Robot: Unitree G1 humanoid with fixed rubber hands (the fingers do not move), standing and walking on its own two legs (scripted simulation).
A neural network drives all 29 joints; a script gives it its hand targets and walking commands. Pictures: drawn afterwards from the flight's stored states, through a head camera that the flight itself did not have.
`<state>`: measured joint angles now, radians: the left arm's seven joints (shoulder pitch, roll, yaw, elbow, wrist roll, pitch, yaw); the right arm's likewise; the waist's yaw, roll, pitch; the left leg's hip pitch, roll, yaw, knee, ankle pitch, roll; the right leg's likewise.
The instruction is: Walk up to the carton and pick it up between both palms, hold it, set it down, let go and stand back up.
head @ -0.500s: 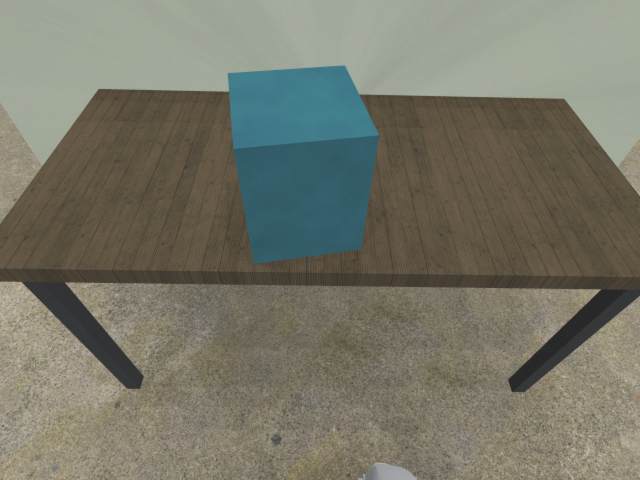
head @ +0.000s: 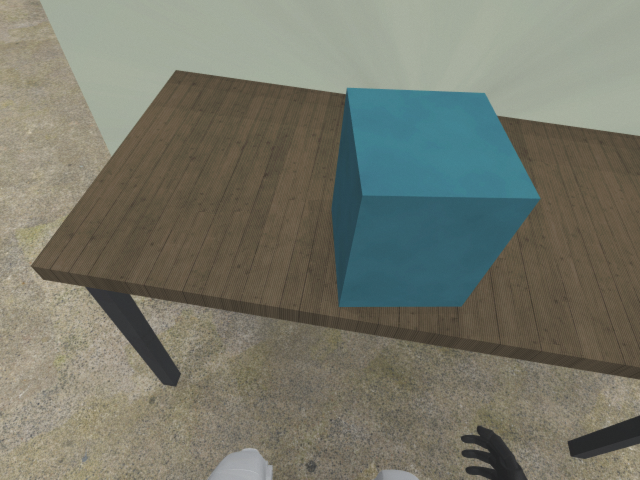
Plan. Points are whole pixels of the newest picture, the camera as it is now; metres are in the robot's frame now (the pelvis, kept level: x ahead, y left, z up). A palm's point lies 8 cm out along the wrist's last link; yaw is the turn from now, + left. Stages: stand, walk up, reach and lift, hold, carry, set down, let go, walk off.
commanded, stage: walk up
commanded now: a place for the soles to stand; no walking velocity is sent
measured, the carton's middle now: (408, 205) +0.49 -0.10 +0.05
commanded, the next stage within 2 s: none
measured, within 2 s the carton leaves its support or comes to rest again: neither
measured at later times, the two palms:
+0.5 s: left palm out of the picture +0.11 +0.25 -0.08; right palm out of the picture +0.05 -0.28 -0.11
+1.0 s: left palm (122, 465) +0.14 +0.24 -0.09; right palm out of the picture +0.03 -0.27 -0.09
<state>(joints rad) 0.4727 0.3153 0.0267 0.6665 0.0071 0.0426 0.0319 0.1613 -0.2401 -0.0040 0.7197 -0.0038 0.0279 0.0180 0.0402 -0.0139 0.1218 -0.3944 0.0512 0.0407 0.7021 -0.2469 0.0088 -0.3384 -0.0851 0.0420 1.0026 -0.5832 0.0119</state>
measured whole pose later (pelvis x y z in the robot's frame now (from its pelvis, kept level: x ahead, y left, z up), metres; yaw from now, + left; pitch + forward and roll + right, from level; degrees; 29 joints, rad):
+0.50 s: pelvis +0.01 +0.00 +0.01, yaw -10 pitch -1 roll +1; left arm 0.39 0.26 0.03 0.65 0.02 0.02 0.00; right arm 0.28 -0.30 -0.01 0.74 0.00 0.04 0.00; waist 0.02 0.03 0.06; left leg -0.35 0.05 0.07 0.71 -0.41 -0.01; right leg -0.29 0.03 0.06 0.64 -0.33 -0.02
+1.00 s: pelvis +0.01 +0.01 +0.02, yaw -15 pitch -1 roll +0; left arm 0.36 0.27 0.01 0.69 0.01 0.02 -0.02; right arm 0.28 -0.29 0.02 0.72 -0.01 0.01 0.00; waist 0.00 -0.01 0.03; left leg -0.26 0.06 0.15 0.55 -0.27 0.00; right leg -0.27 0.05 0.14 0.57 -0.28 0.00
